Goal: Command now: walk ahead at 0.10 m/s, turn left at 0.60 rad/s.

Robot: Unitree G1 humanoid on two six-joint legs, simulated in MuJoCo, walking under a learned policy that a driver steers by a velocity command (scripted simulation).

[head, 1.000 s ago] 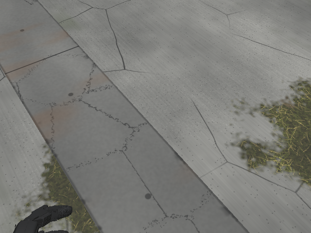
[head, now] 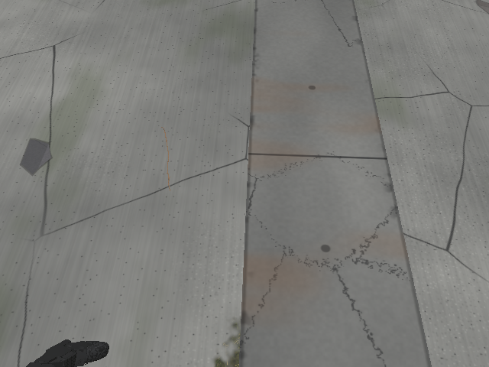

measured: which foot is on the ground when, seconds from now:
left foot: up 0.00-0.38, down 0.40-0.88, up 0.90-1.00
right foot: down 0.00-0.40, up 0.42-0.86, down 0.88-1.00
